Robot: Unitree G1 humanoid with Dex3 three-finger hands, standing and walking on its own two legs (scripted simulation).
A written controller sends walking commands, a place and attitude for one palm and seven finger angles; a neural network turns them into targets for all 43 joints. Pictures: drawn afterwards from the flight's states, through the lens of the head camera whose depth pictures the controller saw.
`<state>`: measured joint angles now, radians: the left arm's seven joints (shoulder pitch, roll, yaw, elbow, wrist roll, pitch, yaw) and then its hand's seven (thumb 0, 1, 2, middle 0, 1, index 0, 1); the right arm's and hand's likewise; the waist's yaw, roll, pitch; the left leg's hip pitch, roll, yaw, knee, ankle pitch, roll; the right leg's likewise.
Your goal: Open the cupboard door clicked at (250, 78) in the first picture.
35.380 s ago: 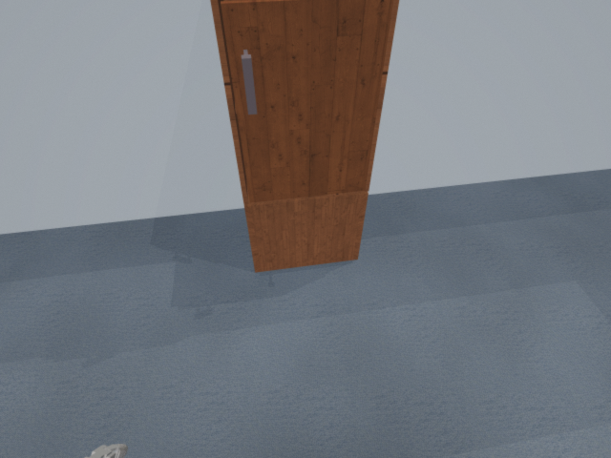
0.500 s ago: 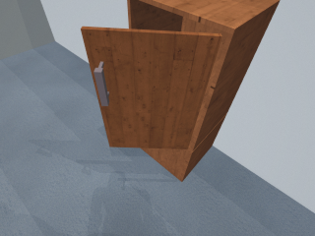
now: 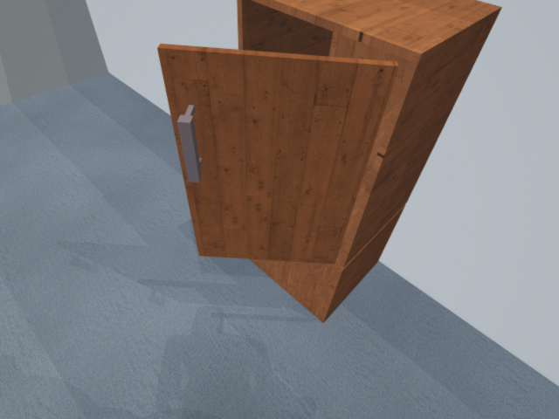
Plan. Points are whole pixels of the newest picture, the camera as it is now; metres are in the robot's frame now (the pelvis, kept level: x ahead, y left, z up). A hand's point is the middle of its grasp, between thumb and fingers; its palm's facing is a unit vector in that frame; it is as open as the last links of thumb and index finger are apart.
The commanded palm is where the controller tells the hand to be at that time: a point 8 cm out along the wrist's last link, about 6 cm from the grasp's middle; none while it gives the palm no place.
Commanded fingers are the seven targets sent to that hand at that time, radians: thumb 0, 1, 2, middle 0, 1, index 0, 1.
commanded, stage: come to a stop and stand still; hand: left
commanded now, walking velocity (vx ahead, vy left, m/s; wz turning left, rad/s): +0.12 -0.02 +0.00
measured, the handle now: (192, 144) +0.57 +0.21 +0.07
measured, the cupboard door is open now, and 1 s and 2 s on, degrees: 41 41 41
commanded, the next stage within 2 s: look again from close up in 0.30 s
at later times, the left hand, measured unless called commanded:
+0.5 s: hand out of the picture -0.03 +0.15 -0.17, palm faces +0.05 -0.99 -0.16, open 7.4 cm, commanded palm none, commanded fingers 0.00 0.90 0.90 -0.20 -0.30 -0.20 -0.30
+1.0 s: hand out of the picture -0.02 +0.16 -0.17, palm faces +0.04 -0.99 -0.16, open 7.4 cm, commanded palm none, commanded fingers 0.00 0.90 0.90 -0.20 -0.30 -0.20 -0.30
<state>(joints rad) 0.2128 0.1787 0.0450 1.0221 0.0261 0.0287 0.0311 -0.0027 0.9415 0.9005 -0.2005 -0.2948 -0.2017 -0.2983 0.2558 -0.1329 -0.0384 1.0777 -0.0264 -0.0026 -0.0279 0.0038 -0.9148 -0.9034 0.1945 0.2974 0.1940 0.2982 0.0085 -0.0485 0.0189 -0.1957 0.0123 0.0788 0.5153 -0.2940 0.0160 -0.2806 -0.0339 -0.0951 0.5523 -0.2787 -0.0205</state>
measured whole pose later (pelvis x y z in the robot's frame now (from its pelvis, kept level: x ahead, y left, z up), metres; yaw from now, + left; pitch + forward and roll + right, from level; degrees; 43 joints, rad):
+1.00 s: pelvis -0.01 +0.00 +0.01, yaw +0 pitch -2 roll +0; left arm 0.33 0.12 -0.01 1.11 0.01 -0.02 0.03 0.00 0.91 0.90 -0.20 -0.29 -0.20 -0.30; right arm 0.36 -0.11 0.01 1.13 -0.02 -0.02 -0.02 0.00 -0.91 -0.90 0.20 0.30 0.20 0.30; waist 0.00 -0.01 0.02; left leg -0.16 0.00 0.08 0.44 -0.24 0.02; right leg -0.23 -0.03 -0.09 0.45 -0.17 -0.02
